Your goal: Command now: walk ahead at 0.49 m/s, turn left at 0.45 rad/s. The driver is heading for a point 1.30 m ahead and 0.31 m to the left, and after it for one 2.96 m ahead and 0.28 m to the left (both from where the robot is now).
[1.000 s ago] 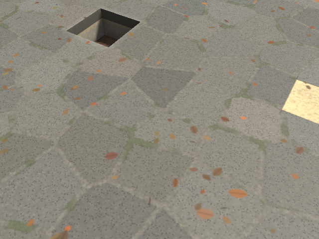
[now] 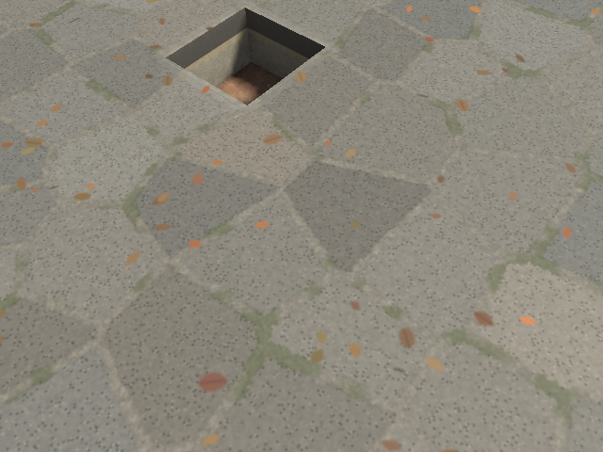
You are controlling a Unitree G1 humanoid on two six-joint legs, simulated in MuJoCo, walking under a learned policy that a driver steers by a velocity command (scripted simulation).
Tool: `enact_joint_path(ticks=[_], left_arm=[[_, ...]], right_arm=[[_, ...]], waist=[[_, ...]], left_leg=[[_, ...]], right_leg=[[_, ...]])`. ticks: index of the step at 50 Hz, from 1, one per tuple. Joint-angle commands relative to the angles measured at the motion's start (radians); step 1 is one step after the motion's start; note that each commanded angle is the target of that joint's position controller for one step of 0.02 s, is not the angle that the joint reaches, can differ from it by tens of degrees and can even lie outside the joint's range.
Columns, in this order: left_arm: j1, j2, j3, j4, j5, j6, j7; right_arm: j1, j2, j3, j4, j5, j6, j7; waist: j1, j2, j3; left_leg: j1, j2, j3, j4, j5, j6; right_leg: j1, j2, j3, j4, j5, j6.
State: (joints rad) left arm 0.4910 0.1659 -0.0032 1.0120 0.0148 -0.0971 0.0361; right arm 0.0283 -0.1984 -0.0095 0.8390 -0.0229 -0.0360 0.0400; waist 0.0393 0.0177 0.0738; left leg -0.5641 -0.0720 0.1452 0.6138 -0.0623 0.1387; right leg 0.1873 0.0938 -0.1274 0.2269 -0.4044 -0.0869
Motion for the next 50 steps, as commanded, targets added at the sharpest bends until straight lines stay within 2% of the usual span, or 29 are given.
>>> enact_joint_path(ticks=[1, 2, 3, 4, 5, 6, 7, 8, 9, 12, 14, 17, 23, 25, 26, 27, 28, 29, 30, 31, 32, 33, 35, 36, 38, 41, 44, 48, 50], left_arm=[[-0.041, 0.216, 0.047, -0.045, 0.002, 0.005, 0.023], [-0.108, 0.233, 0.053, -0.073, -0.004, 0.007, 0.014], [-0.074, 0.107, 0.030, -0.107, 0.028, -0.003, -0.003], [-0.044, 0.128, 0.036, -0.151, 0.003, -0.003, -0.018], [-0.132, 0.186, 0.041, -0.170, 0.012, -0.019, -0.027], [-0.179, 0.200, 0.046, -0.186, 0.006, -0.028, -0.035], [-0.189, 0.189, 0.046, -0.184, 0.011, -0.023, -0.032], [-0.178, 0.173, 0.043, -0.187, 0.025, -0.002, -0.033], [-0.169, 0.151, 0.038, -0.188, 0.034, 0.019, -0.037], [-0.239, 0.133, 0.034, -0.231, 0.036, 0.051, -0.041], [-0.346, 0.143, 0.036, -0.273, 0.033, 0.057, -0.044], [-0.456, 0.149, 0.035, -0.313, 0.028, 0.062, -0.050], [-0.634, 0.155, 0.020, -0.391, 0.017, 0.047, -0.061], [-0.610, 0.172, 0.021, -0.399, 0.011, 0.036, -0.060], [-0.547, 0.187, 0.027, -0.385, 0.007, 0.031, -0.056], [-0.442, 0.214, 0.038, -0.354, 0.005, 0.025, -0.047], [-0.294, 0.248, 0.053, -0.314, 0.006, 0.013, -0.034], [-0.133, 0.314, 0.071, -0.299, 0.029, 0.004, -0.014], [-0.105, 0.389, 0.089, -0.307, 0.053, 0.014, -0.007], [-0.145, 0.342, 0.094, -0.306, 0.033, 0.029, -0.014], [-0.224, 0.242, 0.072, -0.319, 0.022, 0.029, -0.017], [-0.265, 0.186, 0.057, -0.314, 0.018, 0.024, -0.024], [-0.242, 0.161, 0.045, -0.281, 0.012, 0.010, -0.028], [-0.220, 0.161, 0.044, -0.262, 0.006, -0.001, -0.033], [-0.198, 0.172, 0.045, -0.239, -0.001, -0.017, -0.041], [-0.207, 0.183, 0.044, -0.224, 0.004, -0.008, -0.041], [-0.202, 0.189, 0.041, -0.206, 0.000, 0.008, -0.041], [-0.141, 0.213, 0.048, -0.167, -0.004, 0.027, -0.040], [-0.142, 0.210, 0.048, -0.155, -0.012, 0.038, -0.034]], right_arm=[[0.337, -0.152, -0.052, 0.062, -0.004, -0.013, -0.014], [0.470, -0.196, -0.075, 0.093, -0.013, -0.012, -0.022], [0.441, -0.237, -0.082, 0.092, -0.006, -0.008, -0.027], [0.410, -0.267, -0.094, 0.078, 0.011, -0.001, -0.024], [0.326, -0.220, -0.091, 0.062, 0.024, 0.002, -0.026], [0.270, -0.175, -0.081, 0.049, 0.021, 0.003, -0.027], [0.243, -0.142, -0.072, 0.050, 0.013, -0.004, -0.027], [0.242, -0.139, -0.069, 0.045, 0.016, -0.014, -0.032], [0.246, -0.141, -0.065, 0.050, 0.019, -0.025, -0.034], [0.299, -0.187, -0.074, 0.061, 0.022, -0.042, -0.035], [0.354, -0.185, -0.073, 0.068, 0.025, -0.038, -0.036], [0.436, -0.185, -0.074, 0.074, 0.024, -0.030, -0.038], [0.514, -0.201, -0.078, 0.065, 0.005, -0.022, -0.052], [0.482, -0.218, -0.084, 0.050, 0.002, -0.023, -0.060], [0.437, -0.229, -0.087, 0.036, 0.003, -0.025, -0.062], [0.401, -0.242, -0.090, 0.024, 0.004, -0.029, -0.058], [0.375, -0.247, -0.090, 0.018, 0.012, -0.038, -0.046], [0.378, -0.195, -0.077, -0.009, 0.027, -0.049, -0.035], [0.499, -0.080, -0.054, -0.032, 0.057, -0.046, -0.040], [0.511, -0.182, -0.064, -0.020, 0.023, -0.032, -0.049], [0.434, -0.198, -0.071, -0.011, 0.007, -0.023, -0.046], [0.379, -0.180, -0.069, -0.017, 0.002, -0.018, -0.040], [0.375, -0.148, -0.068, -0.019, -0.012, 0.001, -0.028], [0.382, -0.132, -0.065, -0.018, -0.015, 0.011, -0.024], [0.372, -0.117, -0.063, -0.027, -0.012, 0.019, -0.019], [0.302, -0.103, -0.051, -0.048, -0.010, 0.026, -0.013], [0.207, -0.077, -0.025, -0.067, -0.008, 0.028, -0.005], [0.147, -0.093, -0.014, -0.069, -0.006, 0.022, -0.018], [0.174, -0.093, -0.011, -0.051, -0.011, 0.006, -0.028]], waist=[[-0.198, -0.128, -0.158], [-0.284, -0.074, -0.205], [-0.169, 0.127, -0.234], [-0.138, 0.168, -0.310], [-0.121, 0.018, -0.147], [-0.088, -0.036, -0.052], [-0.039, -0.108, -0.001], [-0.013, -0.123, -0.001], [0.004, -0.109, -0.005], [-0.004, -0.043, -0.012], [-0.044, -0.005, 0.001], [-0.099, 0.031, -0.022], [-0.157, 0.065, -0.019], [-0.128, 0.079, -0.025], [-0.089, 0.086, -0.038], [-0.042, 0.083, -0.081], [0.033, 0.037, -0.158], [0.088, -0.045, -0.299], [0.023, -0.271, -0.418], [0.000, -0.227, -0.386], [-0.017, -0.100, -0.210], [-0.026, -0.033, -0.120], [-0.056, -0.095, -0.088], [-0.065, -0.113, -0.096], [-0.078, -0.129, -0.127], [-0.084, -0.142, -0.126], [-0.064, -0.154, -0.123], [-0.032, -0.150, -0.116], [-0.053, -0.115, -0.104]], left_leg=[[0.415, -0.050, -0.027, -0.070, -0.041, 0.081], [0.591, 0.041, -0.153, -0.145, -0.080, 0.147], [0.773, 0.276, -0.472, -0.064, 0.087, 0.204], [0.889, 0.399, -0.899, -0.251, -0.153, 0.376], [0.746, 0.373, -0.806, -0.367, -0.302, 0.320], [0.594, 0.346, -0.727, -0.417, -0.274, 0.280], [0.480, 0.303, -0.652, -0.430, -0.137, 0.237], [0.404, 0.265, -0.588, -0.431, -0.042, 0.216], [0.353, 0.234, -0.532, -0.435, 0.025, 0.198], [0.299, 0.169, -0.442, -0.436, 0.155, 0.163], [0.326, 0.147, -0.437, -0.434, 0.179, 0.121], [0.438, 0.139, -0.454, -0.397, 0.227, 0.071], [0.613, 0.165, -0.520, -0.307, 0.338, 0.085], [0.604, 0.182, -0.545, -0.272, 0.369, 0.067], [0.558, 0.177, -0.542, -0.239, 0.411, 0.045], [0.515, 0.158, -0.537, -0.157, 0.502, 0.021], [0.462, 0.105, -0.497, 0.015, 0.509, -0.004], [0.333, 0.052, -0.441, 0.262, 0.262, -0.022], [0.030, -0.093, -0.306, 0.543, -0.493, -0.056], [-0.078, -0.020, -0.280, 0.656, -0.469, -0.046], [-0.079, 0.022, -0.271, 0.665, -0.361, -0.056], [-0.048, 0.043, -0.255, 0.627, -0.306, -0.069], [0.021, 0.062, -0.243, 0.574, -0.310, -0.094], [0.043, 0.049, -0.236, 0.562, -0.311, -0.101], [0.042, 0.022, -0.237, 0.526, -0.281, -0.110], [0.039, 0.023, -0.218, 0.394, -0.204, -0.120], [0.154, 0.043, -0.157, 0.184, -0.094, -0.120], [0.246, 0.046, -0.132, 0.021, -0.083, -0.103], [0.343, 0.046, -0.133, -0.150, -0.019, -0.077]], right_leg=[[-0.153, -0.306, 0.007, 0.518, 1.352, 0.052], [-0.318, -0.242, -0.024, 0.849, 1.037, 0.054], [-0.624, -0.093, -0.002, 1.156, -0.072, 0.038], [-0.892, -0.015, 0.166, 1.351, -0.135, 0.050], [-0.965, -0.096, 0.215, 1.245, 0.013, 0.028], [-0.929, -0.123, 0.197, 1.165, 0.077, 0.029], [-0.869, -0.152, 0.193, 1.093, 0.100, 0.043], [-0.805, -0.171, 0.196, 1.036, 0.098, 0.066], [-0.760, -0.185, 0.188, 0.982, 0.096, 0.083], [-0.755, -0.194, 0.145, 0.844, 0.177, 0.119], [-0.809, -0.193, 0.130, 0.740, 0.278, 0.133], [-0.872, -0.174, 0.131, 0.629, 0.382, 0.136], [-0.902, -0.113, 0.134, 0.438, 0.351, 0.119], [-0.796, -0.097, 0.151, 0.354, 0.330, 0.099], [-0.675, -0.081, 0.152, 0.305, 0.300, 0.083], [-0.513, -0.053, 0.145, 0.276, 0.266, 0.065], [-0.309, -0.070, 0.155, 0.215, 0.300, 0.037], [-0.064, -0.260, 0.330, 0.202, 0.122, -0.006], [0.186, -0.552, 0.755, 0.150, 0.100, -0.110], [0.095, -0.550, 0.925, 0.085, -0.059, -0.153], [-0.075, -0.496, 0.758, 0.057, 0.028, -0.135], [-0.195, -0.438, 0.586, 0.058, 0.270, -0.119], [-0.297, -0.364, 0.376, 0.064, 0.702, -0.095], [-0.314, -0.348, 0.319, 0.074, 0.869, -0.095], [-0.303, -0.337, 0.253, 0.077, 1.034, -0.106], [-0.328, -0.320, 0.174, 0.061, 1.043, -0.108], [-0.386, -0.282, 0.099, 0.058, 0.983, -0.087], [-0.354, -0.309, 0.142, 0.115, 0.863, -0.083], [-0.362, -0.295, 0.158, 0.192, 0.717, -0.052]])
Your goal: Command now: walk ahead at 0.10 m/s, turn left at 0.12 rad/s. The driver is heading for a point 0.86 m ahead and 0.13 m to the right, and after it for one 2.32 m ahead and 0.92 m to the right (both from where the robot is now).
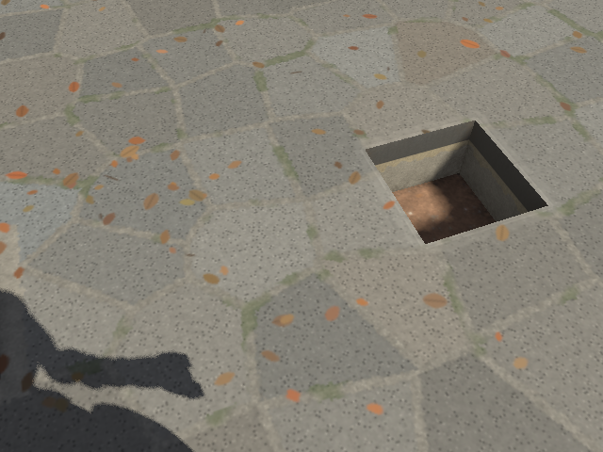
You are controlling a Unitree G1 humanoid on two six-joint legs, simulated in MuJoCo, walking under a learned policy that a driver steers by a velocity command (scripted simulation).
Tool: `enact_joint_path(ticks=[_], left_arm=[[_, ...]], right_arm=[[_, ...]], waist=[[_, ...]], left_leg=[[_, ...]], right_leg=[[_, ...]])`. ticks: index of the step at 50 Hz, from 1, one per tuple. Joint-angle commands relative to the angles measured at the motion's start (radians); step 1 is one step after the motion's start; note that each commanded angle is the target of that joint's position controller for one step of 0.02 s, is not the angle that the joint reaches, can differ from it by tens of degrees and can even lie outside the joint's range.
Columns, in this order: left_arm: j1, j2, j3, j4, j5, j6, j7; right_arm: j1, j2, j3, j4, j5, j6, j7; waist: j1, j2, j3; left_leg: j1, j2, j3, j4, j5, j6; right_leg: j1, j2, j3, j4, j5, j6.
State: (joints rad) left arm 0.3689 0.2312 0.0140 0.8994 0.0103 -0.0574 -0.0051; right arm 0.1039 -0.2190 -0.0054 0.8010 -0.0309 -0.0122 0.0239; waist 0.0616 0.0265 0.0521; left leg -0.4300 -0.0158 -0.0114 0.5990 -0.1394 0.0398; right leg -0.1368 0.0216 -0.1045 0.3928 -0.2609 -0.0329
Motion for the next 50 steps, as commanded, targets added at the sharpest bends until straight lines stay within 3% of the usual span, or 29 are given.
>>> enact_joint_path(ticks=[1, 2, 3, 4, 5, 7, 11, 13, 15, 16, 17, 18, 20, 22, 24, 25, 27, 29, 31, 32, 33, 34, 35, 36, 37, 39, 42, 47, 50], left_arm=[[0.017, 0.132, 0.027, -0.033, -0.002, 0.001, 0.010], [0.066, 0.096, 0.016, -0.049, 0.007, 0.002, 0.013], [0.169, 0.006, -0.010, -0.027, -0.016, 0.018, 0.016], [0.107, 0.077, 0.005, -0.014, -0.014, 0.043, 0.027], [0.040, 0.093, 0.013, -0.030, -0.008, 0.056, 0.028], [0.007, 0.081, 0.014, -0.022, 0.001, 0.076, 0.026], [0.048, 0.033, 0.003, 0.037, 0.006, 0.090, 0.031], [0.050, 0.020, 0.000, 0.058, 0.008, 0.089, 0.035], [0.028, 0.046, 0.000, 0.060, 0.021, 0.079, 0.037], [0.004, 0.075, 0.004, 0.059, 0.018, 0.072, 0.036], [-0.003, 0.071, 0.005, 0.073, 0.010, 0.067, 0.031], [-0.014, 0.052, 0.000, 0.079, 0.008, 0.059, 0.030], [-0.005, 0.068, 0.008, 0.090, 0.009, 0.051, 0.031], [0.004, 0.097, 0.022, 0.085, 0.010, 0.053, 0.027], [0.058, 0.121, 0.037, 0.104, 0.007, 0.053, 0.029], [0.054, 0.133, 0.047, 0.110, 0.008, 0.049, 0.030], [0.037, 0.127, 0.054, 0.109, 0.011, 0.037, 0.026], [0.011, 0.123, 0.058, 0.111, 0.008, 0.027, 0.020], [-0.026, 0.115, 0.062, 0.106, 0.002, 0.024, 0.017], [-0.038, 0.097, 0.059, 0.098, 0.006, 0.020, 0.017], [-0.076, 0.033, 0.041, 0.066, 0.003, 0.010, 0.009], [-0.103, 0.027, 0.040, 0.023, 0.009, 0.003, 0.001], [-0.144, 0.090, 0.055, 0.017, 0.031, 0.003, -0.004], [-0.148, 0.068, 0.052, 0.023, 0.025, -0.002, -0.015], [-0.138, 0.049, 0.048, 0.034, 0.019, -0.008, -0.023], [-0.141, 0.046, 0.050, 0.044, 0.028, -0.004, -0.033], [-0.197, 0.032, 0.048, 0.026, 0.027, 0.011, -0.036], [-0.405, 0.005, 0.029, -0.055, 0.014, 0.017, -0.034], [-0.442, 0.021, 0.030, -0.080, 0.009, 0.018, -0.029]], right_arm=[[0.121, -0.098, -0.018, 0.001, -0.011, -0.029, -0.020], [0.168, -0.159, -0.027, 0.002, -0.020, -0.040, -0.030], [0.153, -0.167, -0.027, 0.002, 0.004, -0.029, -0.040], [0.176, -0.117, -0.019, 0.014, 0.026, -0.022, -0.043], [0.145, -0.108, -0.013, 0.022, 0.024, -0.018, -0.047], [0.072, -0.089, -0.004, 0.021, 0.012, -0.009, -0.057], [0.041, -0.083, -0.006, 0.050, 0.017, -0.009, -0.058], [0.036, -0.088, -0.011, 0.070, 0.024, -0.003, -0.057], [0.064, -0.078, -0.013, 0.091, 0.026, 0.003, -0.053], [0.085, -0.074, -0.018, 0.101, 0.031, 0.008, -0.050], [0.088, -0.074, -0.021, 0.115, 0.031, 0.012, -0.047], [0.100, -0.073, -0.023, 0.130, 0.027, 0.011, -0.046], [0.139, -0.084, -0.030, 0.158, 0.024, 0.008, -0.044], [0.130, -0.091, -0.038, 0.160, 0.014, 0.008, -0.036], [0.077, -0.043, -0.031, 0.139, 0.009, -0.003, -0.023], [0.069, -0.030, -0.029, 0.133, 0.000, -0.012, -0.018], [0.076, -0.051, -0.036, 0.127, 0.001, -0.030, -0.010], [0.104, -0.040, -0.036, 0.131, 0.007, -0.047, -0.004], [0.226, -0.025, -0.040, 0.180, 0.016, -0.057, -0.009], [0.328, -0.047, -0.049, 0.216, 0.015, -0.063, -0.017], [0.453, -0.120, -0.067, 0.240, 0.004, -0.073, -0.030], [0.551, -0.207, -0.089, 0.267, 0.011, -0.068, -0.029], [0.479, -0.155, -0.075, 0.252, 0.003, -0.063, -0.030], [0.396, -0.124, -0.066, 0.222, 0.004, -0.066, -0.027], [0.346, -0.108, -0.061, 0.206, 0.006, -0.073, -0.026], [0.333, -0.077, -0.049, 0.207, 0.014, -0.087, -0.032], [0.410, -0.061, -0.038, 0.246, 0.018, -0.095, -0.038], [0.440, -0.065, -0.031, 0.266, 0.013, -0.094, -0.040], [0.443, -0.084, -0.036, 0.277, 0.012, -0.094, -0.043]], waist=[[-0.077, -0.061, -0.095], [-0.065, 0.058, -0.169], [-0.032, 0.197, -0.230], [-0.084, 0.136, -0.208], [-0.078, 0.125, -0.133], [-0.044, 0.109, -0.089], [-0.018, 0.079, -0.094], [-0.007, 0.069, -0.073], [-0.027, 0.045, -0.033], [-0.054, 0.006, 0.014], [-0.055, -0.056, 0.047], [-0.063, -0.083, 0.038], [-0.068, -0.105, -0.006], [-0.055, -0.111, 0.037], [-0.025, -0.179, 0.087], [-0.026, -0.204, 0.100], [-0.037, -0.164, 0.086], [-0.060, -0.157, 0.095], [-0.112, -0.126, 0.088], [-0.146, -0.076, 0.067], [-0.194, 0.126, 0.034], [-0.205, 0.280, 0.029], [-0.159, 0.119, 0.076], [-0.117, 0.050, 0.089], [-0.090, 0.029, 0.082], [-0.071, 0.030, 0.059], [-0.074, 0.041, 0.043], [-0.107, 0.067, 0.080], [-0.104, 0.075, 0.090]], left_leg=[[0.294, 0.035, -0.034, -0.220, 0.174, 0.031], [0.434, 0.228, -0.210, -0.189, 0.520, 0.059], [0.464, 0.379, -0.338, -0.182, 0.720, 0.215], [0.408, 0.359, -0.369, -0.230, 0.544, 0.260], [0.347, 0.322, -0.351, -0.281, 0.396, 0.244], [0.254, 0.256, -0.278, -0.338, 0.249, 0.182], [0.172, 0.181, -0.181, -0.337, 0.122, 0.134], [0.122, 0.155, -0.170, -0.325, -0.052, 0.106], [0.059, 0.130, -0.188, -0.336, -0.247, 0.047], [0.061, 0.095, -0.165, -0.343, -0.250, 0.029], [0.129, 0.073, -0.133, -0.318, -0.189, 0.025], [0.194, 0.073, -0.124, -0.283, -0.121, 0.029], [0.229, 0.040, -0.095, -0.224, -0.235, 0.044], [0.125, 0.002, -0.065, -0.162, -0.407, 0.061], [0.002, -0.041, 0.019, -0.024, -0.301, 0.047], [-0.019, -0.022, 0.051, 0.057, -0.215, 0.041], [-0.040, 0.012, 0.042, 0.105, -0.233, 0.045], [0.042, 0.010, 0.066, 0.014, -0.254, 0.055], [0.283, -0.040, 0.106, -0.144, -0.186, 0.058], [0.438, -0.018, 0.048, -0.195, -0.195, 0.063], [0.574, 0.186, -0.273, -0.365, -0.402, 0.108], [0.613, 0.378, -0.619, -0.494, -0.550, 0.202], [0.530, 0.388, -0.596, -0.472, -0.527, 0.223], [0.468, 0.348, -0.509, -0.471, -0.469, 0.205], [0.438, 0.306, -0.424, -0.489, -0.377, 0.180], [0.433, 0.247, -0.287, -0.505, -0.159, 0.153], [0.473, 0.217, -0.172, -0.476, 0.139, 0.154], [0.417, 0.189, -0.075, -0.472, 0.296, 0.156], [0.434, 0.217, -0.063, -0.458, 0.365, 0.153]], right_leg=[[-0.062, -0.191, 0.131, 0.087, 0.446, -0.071], [-0.135, -0.145, 0.088, 0.197, 0.134, -0.034], [-0.180, -0.053, 0.045, 0.286, -0.271, -0.010], [-0.198, -0.036, 0.083, 0.328, -0.353, -0.002], [-0.226, -0.031, 0.099, 0.348, -0.345, 0.004], [-0.181, -0.044, 0.115, 0.321, -0.261, 0.019], [-0.057, -0.026, 0.093, 0.236, -0.134, 0.036], [0.007, -0.022, 0.079, 0.096, -0.006, 0.029], [0.040, -0.086, 0.151, 0.003, 0.048, 0.015], [-0.036, -0.107, 0.184, -0.011, -0.013, 0.002], [-0.136, -0.108, 0.197, -0.038, -0.074, -0.008], [-0.167, -0.113, 0.205, -0.069, -0.081, -0.007], [-0.160, -0.097, 0.211, -0.097, -0.260, -0.020], [-0.159, -0.123, 0.274, -0.133, -0.463, -0.066], [-0.090, -0.230, 0.419, -0.235, -0.546, -0.126], [-0.076, -0.295, 0.475, -0.273, -0.521, -0.158], [-0.049, -0.315, 0.470, -0.285, -0.432, -0.175], [-0.079, -0.280, 0.394, -0.245, -0.366, -0.163], [-0.202, -0.205, 0.294, -0.151, -0.328, -0.132], [-0.297, -0.165, 0.246, -0.047, -0.296, -0.114], [-0.446, -0.063, 0.118, 0.244, -0.223, -0.071], [-0.617, 0.028, 0.029, 0.491, -0.284, -0.060], [-0.642, -0.039, 0.110, 0.633, -0.249, -0.078], [-0.628, -0.071, 0.133, 0.661, -0.160, -0.083], [-0.594, -0.094, 0.135, 0.655, -0.084, -0.076], [-0.555, -0.108, 0.108, 0.626, 0.008, -0.047], [-0.584, -0.097, 0.066, 0.589, 0.066, -0.011], [-0.519, -0.068, 0.011, 0.338, 0.169, 0.005], [-0.442, -0.053, 0.000, 0.237, 0.184, -0.027]])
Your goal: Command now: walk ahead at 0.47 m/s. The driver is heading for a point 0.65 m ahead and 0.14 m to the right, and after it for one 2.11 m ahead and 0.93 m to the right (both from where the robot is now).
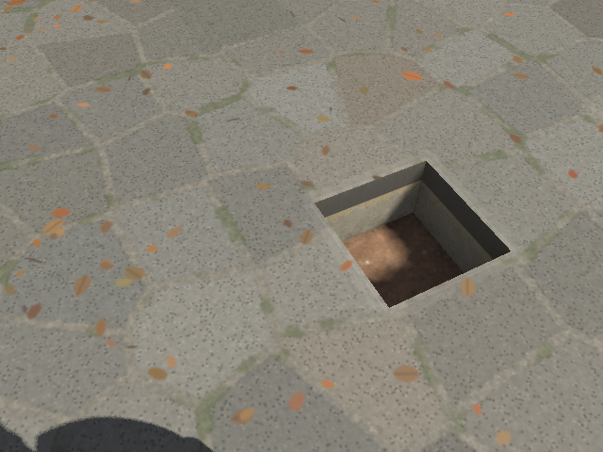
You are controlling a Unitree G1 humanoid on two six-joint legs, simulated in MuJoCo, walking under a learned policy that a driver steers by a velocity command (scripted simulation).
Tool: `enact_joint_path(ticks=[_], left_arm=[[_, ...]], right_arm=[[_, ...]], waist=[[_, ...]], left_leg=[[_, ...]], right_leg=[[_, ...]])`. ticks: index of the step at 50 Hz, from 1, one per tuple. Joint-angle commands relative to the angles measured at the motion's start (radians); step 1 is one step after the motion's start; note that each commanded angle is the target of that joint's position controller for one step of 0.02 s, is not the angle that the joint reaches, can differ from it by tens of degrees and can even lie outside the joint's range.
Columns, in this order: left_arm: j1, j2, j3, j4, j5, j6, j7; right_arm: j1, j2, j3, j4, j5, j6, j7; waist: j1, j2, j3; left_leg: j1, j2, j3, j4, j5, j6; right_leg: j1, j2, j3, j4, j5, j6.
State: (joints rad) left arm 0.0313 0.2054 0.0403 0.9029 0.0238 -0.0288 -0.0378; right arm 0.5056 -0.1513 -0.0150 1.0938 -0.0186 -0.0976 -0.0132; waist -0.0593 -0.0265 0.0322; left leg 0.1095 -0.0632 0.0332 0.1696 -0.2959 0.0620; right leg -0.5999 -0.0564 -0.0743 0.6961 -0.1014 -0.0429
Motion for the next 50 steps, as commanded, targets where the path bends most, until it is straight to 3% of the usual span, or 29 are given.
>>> enact_joint_path(ticks=[1, 3, 4, 5, 6, 7, 8, 9, 10, 12, 15, 18, 22, 28, 30, 31, 32, 33, 34, 35, 36, 37, 38, 39, 41, 44, 48, 50], left_arm=[[-0.096, 0.056, 0.007, -0.086, -0.005, -0.013, 0.007], [0.004, 0.079, 0.022, -0.061, -0.004, -0.021, 0.018], [0.129, 0.095, 0.034, -0.021, -0.003, -0.029, 0.025], [0.297, 0.123, 0.051, 0.038, 0.005, -0.038, 0.035], [0.463, 0.206, 0.073, 0.065, 0.028, -0.044, 0.044], [0.464, 0.271, 0.084, 0.063, 0.031, -0.038, 0.034], [0.353, 0.222, 0.076, 0.051, -0.005, -0.029, 0.027], [0.247, 0.148, 0.056, 0.029, -0.013, -0.033, 0.024], [0.209, 0.099, 0.042, 0.028, -0.010, -0.042, 0.020], [0.222, 0.044, 0.022, 0.056, -0.009, -0.056, 0.028], [0.311, 0.063, 0.019, 0.090, -0.007, -0.072, 0.034], [0.373, 0.082, 0.018, 0.103, -0.009, -0.071, 0.035], [0.452, 0.074, 0.009, 0.120, -0.011, -0.071, 0.037], [0.550, 0.077, 0.005, 0.159, 0.001, -0.064, 0.051], [0.552, 0.082, 0.005, 0.167, 0.007, -0.059, 0.057], [0.528, 0.090, 0.006, 0.164, 0.008, -0.058, 0.059], [0.499, 0.105, 0.009, 0.159, 0.008, -0.058, 0.060], [0.475, 0.116, 0.011, 0.155, 0.006, -0.057, 0.057], [0.448, 0.116, 0.010, 0.144, -0.006, -0.057, 0.053], [0.461, 0.055, -0.007, 0.100, -0.034, -0.062, 0.045], [0.579, 0.008, -0.009, 0.114, -0.049, -0.051, 0.049], [0.492, 0.100, 0.019, 0.119, -0.022, -0.037, 0.057], [0.425, 0.084, 0.021, 0.094, -0.016, -0.040, 0.051], [0.394, 0.060, 0.021, 0.088, -0.011, -0.036, 0.047], [0.402, 0.039, 0.026, 0.084, 0.008, -0.007, 0.034], [0.392, 0.014, 0.032, 0.059, 0.004, 0.026, 0.031], [0.242, 0.008, 0.021, -0.017, 0.002, 0.034, 0.025], [0.142, 0.011, 0.014, -0.056, 0.000, 0.035, 0.016]], right_arm=[[0.032, -0.157, -0.028, -0.013, 0.000, -0.009, -0.007], [-0.004, -0.175, -0.034, -0.014, -0.001, -0.009, -0.009], [-0.019, -0.185, -0.038, -0.013, -0.001, -0.005, -0.009], [-0.025, -0.182, -0.037, -0.016, -0.001, -0.002, -0.007], [-0.006, -0.140, -0.026, -0.042, 0.002, 0.001, -0.003], [0.107, -0.040, -0.016, -0.047, 0.031, 0.004, 0.009], [0.029, -0.132, -0.038, -0.052, 0.008, 0.008, 0.008], [-0.070, -0.149, -0.045, -0.082, 0.002, 0.005, 0.013], [-0.111, -0.128, -0.043, -0.089, 0.001, 0.002, 0.016], [-0.097, -0.094, -0.041, -0.083, -0.018, 0.023, 0.024], [-0.126, -0.076, -0.042, -0.094, -0.019, 0.048, 0.033], [-0.271, -0.089, -0.043, -0.146, -0.018, 0.059, 0.038], [-0.426, -0.083, -0.034, -0.197, -0.007, 0.057, 0.042], [-0.576, -0.080, -0.024, -0.249, -0.001, 0.048, 0.040], [-0.589, -0.090, -0.028, -0.265, -0.003, 0.039, 0.039], [-0.559, -0.096, -0.032, -0.263, -0.001, 0.034, 0.036], [-0.489, -0.108, -0.038, -0.245, 0.000, 0.028, 0.030], [-0.357, -0.126, -0.050, -0.203, 0.000, 0.019, 0.021], [-0.179, -0.167, -0.068, -0.152, -0.013, 0.006, 0.009], [-0.017, -0.273, -0.095, -0.135, -0.042, 0.000, -0.006], [-0.043, -0.307, -0.103, -0.145, -0.034, 0.013, 0.004], [-0.131, -0.230, -0.089, -0.158, -0.005, 0.023, 0.010], [-0.230, -0.170, -0.071, -0.174, 0.002, 0.020, 0.013], [-0.279, -0.131, -0.061, -0.179, 0.001, 0.013, 0.014], [-0.272, -0.093, -0.048, -0.164, 0.008, -0.004, 0.001], [-0.217, -0.117, -0.049, -0.148, 0.014, -0.029, -0.004], [-0.218, -0.130, -0.045, -0.161, 0.007, -0.018, -0.016], [-0.206, -0.151, -0.045, -0.163, 0.009, -0.009, -0.024]], waist=[[0.028, 0.122, 0.108], [0.084, 0.116, 0.057], [0.137, 0.101, -0.007], [0.199, 0.071, -0.096], [0.239, -0.035, -0.218], [0.163, -0.236, -0.299], [0.133, -0.100, -0.199], [0.101, -0.037, -0.063], [0.081, 0.009, -0.010], [0.031, -0.011, 0.002], [0.019, -0.012, 0.011], [0.042, -0.013, 0.059], [0.081, -0.015, 0.080], [0.128, -0.034, 0.092], [0.120, -0.034, 0.096], [0.094, -0.037, 0.086], [0.060, -0.047, 0.053], [0.006, -0.044, -0.011], [-0.069, -0.018, -0.106], [-0.097, 0.114, -0.263], [-0.033, 0.224, -0.338], [-0.018, 0.061, -0.206], [0.016, 0.055, -0.073], [0.041, 0.052, -0.008], [0.084, 0.082, 0.031], [0.122, 0.082, 0.015], [0.110, 0.135, 0.034], [0.080, 0.138, 0.027]], left_leg=[[-0.089, 0.277, -0.103, -0.010, 0.575, 0.127], [-0.058, 0.280, -0.071, 0.123, 0.832, 0.102], [-0.059, 0.262, -0.049, 0.275, 0.922, 0.088], [-0.143, 0.220, -0.019, 0.483, 0.849, 0.070], [-0.340, 0.160, 0.019, 0.799, 0.483, 0.055], [-0.653, -0.030, -0.001, 1.133, -0.234, 0.024], [-0.734, 0.034, -0.105, 1.194, -0.158, 0.045], [-0.750, 0.086, -0.090, 1.158, -0.048, 0.051], [-0.708, 0.118, -0.088, 1.103, 0.013, 0.050], [-0.610, 0.153, -0.082, 1.020, 0.042, 0.033], [-0.624, 0.156, -0.051, 0.958, 0.067, 0.009], [-0.742, 0.177, -0.025, 0.853, 0.166, -0.017], [-0.776, 0.162, 0.012, 0.650, 0.274, -0.038], [-0.778, 0.112, 0.054, 0.470, 0.261, -0.005], [-0.753, 0.098, 0.053, 0.438, 0.196, 0.021], [-0.694, 0.079, 0.056, 0.410, 0.157, 0.036], [-0.588, 0.047, 0.065, 0.384, 0.118, 0.052], [-0.426, 0.016, 0.074, 0.335, 0.123, 0.070], [-0.160, 0.065, 0.022, 0.286, 0.187, 0.098], [0.143, 0.339, -0.303, 0.247, 0.054, 0.161], [0.240, 0.539, -0.661, 0.139, 0.061, 0.252], [0.097, 0.479, -0.575, 0.111, -0.037, 0.217], [-0.061, 0.440, -0.433, 0.057, -0.023, 0.180], [-0.167, 0.391, -0.321, 0.017, 0.036, 0.139], [-0.271, 0.334, -0.158, -0.001, 0.237, 0.087], [-0.283, 0.319, 0.006, 0.063, 0.729, 0.079], [-0.302, 0.262, 0.154, 0.089, 0.812, 0.063], [-0.271, 0.256, 0.183, 0.119, 0.841, 0.059]], right_leg=[[0.050, 0.031, -0.030, -0.086, 0.017, -0.034], [0.188, 0.071, -0.039, -0.118, -0.032, -0.071], [0.322, 0.102, -0.050, -0.158, -0.037, -0.091], [0.533, 0.096, -0.036, -0.195, -0.035, -0.113], [0.765, -0.141, 0.232, -0.224, -0.214, -0.155], [0.921, -0.374, 0.754, -0.410, -0.339, -0.285], [0.805, -0.325, 0.764, -0.480, -0.451, -0.264], [0.655, -0.294, 0.593, -0.489, -0.418, -0.232], [0.542, -0.249, 0.480, -0.514, -0.265, -0.208], [0.430, -0.175, 0.323, -0.535, -0.081, -0.163], [0.416, -0.150, 0.234, -0.552, 0.066, -0.168], [0.446, -0.134, 0.194, -0.590, 0.068, -0.162], [0.513, -0.111, 0.141, -0.582, 0.218, -0.135], [0.694, -0.144, 0.117, -0.513, 0.410, -0.149], [0.740, -0.168, 0.133, -0.466, 0.507, -0.160], [0.740, -0.170, 0.131, -0.420, 0.613, -0.156], [0.726, -0.163, 0.128, -0.349, 0.743, -0.145], [0.697, -0.141, 0.118, -0.215, 0.808, -0.131], [0.559, -0.102, 0.097, -0.016, 0.674, -0.111], [0.291, -0.019, 0.053, 0.308, 0.245, -0.077], [0.054, 0.121, 0.057, 0.564, -0.450, -0.057], [0.007, 0.052, 0.135, 0.609, -0.355, -0.065], [0.005, 0.019, 0.139, 0.573, -0.266, -0.064], [0.033, -0.013, 0.135, 0.525, -0.213, -0.061], [0.100, -0.033, 0.124, 0.481, -0.177, -0.039], [0.104, -0.017, 0.092, 0.454, -0.143, -0.013], [0.092, -0.003, 0.018, 0.214, 0.014, -0.003], [0.113, 0.017, -0.021, 0.091, 0.067, -0.010]])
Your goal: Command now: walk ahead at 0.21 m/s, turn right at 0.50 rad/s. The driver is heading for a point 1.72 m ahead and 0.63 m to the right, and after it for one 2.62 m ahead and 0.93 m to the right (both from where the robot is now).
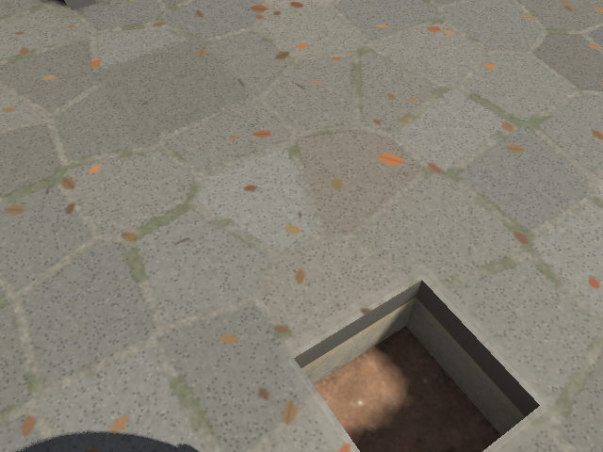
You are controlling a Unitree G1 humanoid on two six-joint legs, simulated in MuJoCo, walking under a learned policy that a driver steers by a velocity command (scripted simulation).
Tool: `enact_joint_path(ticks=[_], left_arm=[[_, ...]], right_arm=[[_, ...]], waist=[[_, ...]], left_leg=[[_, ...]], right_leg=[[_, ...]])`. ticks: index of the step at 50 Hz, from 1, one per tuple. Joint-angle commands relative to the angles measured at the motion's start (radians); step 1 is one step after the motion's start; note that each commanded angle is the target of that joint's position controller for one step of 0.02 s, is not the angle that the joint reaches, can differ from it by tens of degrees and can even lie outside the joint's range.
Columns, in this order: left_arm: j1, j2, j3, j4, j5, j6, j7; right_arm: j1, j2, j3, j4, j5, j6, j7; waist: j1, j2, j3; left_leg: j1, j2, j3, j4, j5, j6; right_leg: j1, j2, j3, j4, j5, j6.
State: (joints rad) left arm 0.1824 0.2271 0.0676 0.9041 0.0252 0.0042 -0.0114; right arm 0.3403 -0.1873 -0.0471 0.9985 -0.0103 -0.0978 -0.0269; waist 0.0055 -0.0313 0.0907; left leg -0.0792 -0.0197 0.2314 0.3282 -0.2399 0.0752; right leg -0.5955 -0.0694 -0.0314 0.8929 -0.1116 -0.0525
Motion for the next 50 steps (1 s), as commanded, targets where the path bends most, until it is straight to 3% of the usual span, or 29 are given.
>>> enact_joint_path(ticks=[1, 5, 7, 8, 9, 10, 11, 12, 13, 14, 15, 18, 22, 25, 30, 33, 35, 36, 37, 38, 39, 40, 41, 42, 43, 45, 48, 50], left_arm=[[-0.023, -0.010, -0.016, -0.070, -0.001, 0.003, -0.014], [-0.002, 0.031, -0.009, -0.094, 0.011, 0.000, -0.018], [0.091, 0.056, 0.004, -0.080, 0.014, -0.018, -0.015], [0.177, 0.107, 0.019, -0.072, 0.019, -0.038, -0.007], [0.161, 0.242, 0.050, -0.089, 0.008, -0.041, 0.004], [0.195, 0.278, 0.067, -0.104, -0.033, -0.015, 0.007], [0.145, 0.238, 0.061, -0.131, -0.036, 0.004, 0.015], [0.074, 0.171, 0.042, -0.143, -0.028, 0.017, 0.023], [0.035, 0.129, 0.027, -0.143, -0.024, 0.021, 0.027], [0.015, 0.116, 0.024, -0.148, -0.028, 0.021, 0.031], [0.006, 0.111, 0.021, -0.152, -0.021, 0.017, 0.029], [0.019, 0.151, 0.032, -0.163, -0.015, -0.003, 0.013], [0.044, 0.173, 0.039, -0.172, -0.022, 0.013, 0.013], [0.061, 0.191, 0.047, -0.182, -0.020, 0.029, 0.011], [0.050, 0.204, 0.060, -0.207, -0.010, 0.035, 0.008], [0.035, 0.209, 0.065, -0.217, -0.008, 0.044, 0.003], [0.009, 0.208, 0.067, -0.223, -0.012, 0.049, -0.004], [-0.011, 0.203, 0.066, -0.227, -0.022, 0.050, -0.003], [-0.002, 0.181, 0.060, -0.233, -0.031, 0.044, 0.003], [0.035, 0.114, 0.046, -0.246, -0.044, 0.040, 0.009], [-0.004, 0.170, 0.059, -0.239, -0.007, 0.032, 0.018], [-0.004, 0.204, 0.066, -0.229, 0.008, 0.029, 0.012], [0.041, 0.192, 0.063, -0.207, 0.006, 0.031, 0.001], [0.075, 0.184, 0.059, -0.191, 0.004, 0.039, -0.007], [0.114, 0.183, 0.058, -0.171, 0.008, 0.048, -0.011], [0.077, 0.177, 0.049, -0.184, 0.002, 0.057, -0.013], [0.002, 0.144, 0.026, -0.204, -0.009, 0.068, -0.008], [-0.013, 0.124, 0.011, -0.205, -0.013, 0.073, -0.005]], right_arm=[[-0.033, -0.124, -0.015, -0.069, 0.001, -0.002, -0.012], [-0.031, -0.148, -0.026, -0.082, -0.001, 0.029, -0.023], [-0.040, -0.166, -0.034, -0.095, 0.001, 0.052, -0.028], [-0.028, -0.187, -0.041, -0.108, 0.003, 0.063, -0.025], [0.026, -0.111, -0.028, -0.160, -0.004, 0.074, -0.013], [0.028, -0.122, -0.027, -0.187, 0.001, 0.091, -0.005], [-0.025, -0.135, -0.025, -0.190, -0.003, 0.093, -0.003], [-0.097, -0.141, -0.028, -0.205, 0.001, 0.091, -0.005], [-0.134, -0.145, -0.029, -0.213, -0.002, 0.092, -0.011], [-0.129, -0.143, -0.028, -0.222, -0.015, 0.104, -0.012], [-0.108, -0.133, -0.026, -0.217, -0.023, 0.120, -0.011], [-0.098, -0.116, -0.022, -0.234, -0.015, 0.152, -0.006], [-0.165, -0.147, -0.027, -0.272, -0.018, 0.166, -0.010], [-0.203, -0.160, -0.028, -0.296, -0.014, 0.163, -0.007], [-0.219, -0.162, -0.020, -0.319, -0.007, 0.147, -0.007], [-0.183, -0.163, -0.013, -0.327, 0.004, 0.136, -0.011], [-0.107, -0.164, -0.011, -0.317, 0.011, 0.130, -0.016], [-0.047, -0.164, -0.012, -0.302, 0.009, 0.126, -0.025], [-0.023, -0.219, -0.025, -0.302, -0.002, 0.119, -0.037], [-0.045, -0.325, -0.045, -0.334, -0.011, 0.117, -0.040], [-0.145, -0.345, -0.047, -0.358, -0.033, 0.114, -0.031], [-0.168, -0.276, -0.031, -0.363, -0.031, 0.106, -0.024], [-0.217, -0.227, -0.017, -0.367, -0.022, 0.097, -0.014], [-0.240, -0.208, -0.012, -0.377, -0.019, 0.092, -0.006], [-0.245, -0.197, -0.011, -0.389, -0.016, 0.091, -0.005], [-0.184, -0.191, -0.009, -0.381, -0.012, 0.090, 0.000], [-0.088, -0.200, -0.014, -0.353, -0.009, 0.089, -0.003], [-0.068, -0.207, -0.016, -0.341, -0.008, 0.090, -0.002]], waist=[[0.009, 0.141, -0.048], [0.015, 0.152, -0.094], [0.054, 0.113, -0.148], [0.110, 0.002, -0.217], [0.038, -0.210, -0.300], [0.073, -0.236, -0.435], [0.069, -0.099, -0.347], [0.057, -0.021, -0.211], [0.025, 0.031, -0.133], [0.003, 0.014, -0.122], [-0.007, 0.006, -0.140], [-0.018, -0.010, -0.187], [0.019, -0.068, -0.165], [0.038, -0.085, -0.146], [0.046, -0.108, -0.154], [0.039, -0.125, -0.161], [0.004, -0.139, -0.152], [-0.032, -0.130, -0.142], [-0.038, -0.058, -0.130], [-0.017, 0.187, -0.159], [-0.013, 0.203, -0.064], [0.019, 0.121, -0.070], [0.063, 0.110, -0.076], [0.076, 0.142, -0.096], [0.071, 0.173, -0.109], [0.035, 0.166, -0.114], [-0.022, 0.173, -0.111], [-0.035, 0.199, -0.122]], left_leg=[[-0.049, 0.223, -0.009, -0.016, 0.789, 0.048], [0.031, 0.274, -0.014, 0.139, 0.813, 0.055], [0.041, 0.269, -0.008, 0.363, 0.792, 0.037], [-0.049, 0.219, 0.017, 0.618, 0.597, -0.016], [-0.315, 0.065, 0.021, 0.924, -0.259, -0.061], [-0.502, -0.048, -0.184, 1.119, -0.455, -0.085], [-0.575, 0.020, -0.259, 1.129, -0.381, -0.088], [-0.605, 0.047, -0.256, 1.083, -0.299, -0.093], [-0.588, 0.070, -0.262, 0.990, -0.234, -0.100], [-0.536, 0.082, -0.265, 0.915, -0.194, -0.103], [-0.490, 0.071, -0.256, 0.890, -0.170, -0.105], [-0.455, 0.047, -0.254, 0.817, -0.140, -0.108], [-0.505, 0.050, -0.284, 0.697, -0.097, -0.123], [-0.510, 0.039, -0.294, 0.617, -0.096, -0.128], [-0.433, -0.003, -0.293, 0.502, -0.137, -0.103], [-0.320, -0.039, -0.283, 0.383, -0.170, -0.074], [-0.179, -0.065, -0.271, 0.212, -0.152, -0.042], [-0.071, -0.065, -0.262, 0.067, -0.077, -0.027], [0.035, 0.027, -0.340, -0.051, -0.114, -0.008], [0.072, 0.315, -0.661, -0.162, -0.316, 0.064], [-0.094, 0.408, -0.780, -0.194, -0.243, 0.126], [-0.164, 0.365, -0.693, -0.153, -0.106, 0.137], [-0.195, 0.285, -0.577, -0.122, 0.007, 0.106], [-0.176, 0.233, -0.498, -0.102, 0.082, 0.087], [-0.165, 0.215, -0.446, -0.075, 0.197, 0.096], [-0.106, 0.213, -0.415, -0.042, 0.344, 0.120], [0.025, 0.222, -0.416, -0.004, 0.407, 0.127], [0.051, 0.216, -0.407, 0.022, 0.426, 0.121]], right_leg=[[0.117, 0.039, -0.077, -0.146, 0.083, -0.003], [0.173, 0.064, -0.086, -0.225, -0.046, -0.049], [0.272, 0.102, -0.086, -0.324, -0.079, -0.093], [0.427, 0.051, 0.016, -0.436, 0.191, -0.138], [0.635, -0.227, 0.365, -0.373, 0.786, -0.245], [0.750, -0.317, 0.643, -0.481, 0.640, -0.416], [0.680, -0.308, 0.583, -0.537, 0.412, -0.393], [0.561, -0.263, 0.505, -0.563, 0.290, -0.352], [0.462, -0.201, 0.437, -0.584, 0.262, -0.294], [0.403, -0.153, 0.377, -0.594, 0.254, -0.254], [0.374, -0.123, 0.344, -0.595, 0.278, -0.232], [0.364, -0.082, 0.323, -0.592, 0.290, -0.200], [0.378, -0.061, 0.398, -0.655, -0.075, -0.171], [0.385, -0.061, 0.467, -0.686, -0.256, -0.164], [0.380, -0.054, 0.533, -0.661, -0.286, -0.150], [0.347, -0.043, 0.576, -0.658, -0.278, -0.141], [0.280, -0.015, 0.587, -0.661, -0.288, -0.108], [0.216, 0.021, 0.571, -0.649, -0.335, -0.067], [0.110, 0.095, 0.511, -0.578, -0.407, -0.004], [0.003, 0.233, 0.310, -0.278, -0.457, 0.041], [-0.089, 0.277, 0.210, -0.077, -0.409, 0.050], [-0.001, 0.223, 0.237, 0.052, -0.348, 0.052], [0.050, 0.224, 0.228, 0.128, -0.286, 0.050], [0.066, 0.226, 0.211, 0.199, -0.257, 0.055], [0.071, 0.230, 0.194, 0.270, -0.259, 0.062], [0.048, 0.219, 0.174, 0.289, -0.273, 0.083], [0.027, 0.198, 0.177, 0.116, -0.290, 0.110], [0.095, 0.181, 0.152, -0.039, -0.313, 0.115]])
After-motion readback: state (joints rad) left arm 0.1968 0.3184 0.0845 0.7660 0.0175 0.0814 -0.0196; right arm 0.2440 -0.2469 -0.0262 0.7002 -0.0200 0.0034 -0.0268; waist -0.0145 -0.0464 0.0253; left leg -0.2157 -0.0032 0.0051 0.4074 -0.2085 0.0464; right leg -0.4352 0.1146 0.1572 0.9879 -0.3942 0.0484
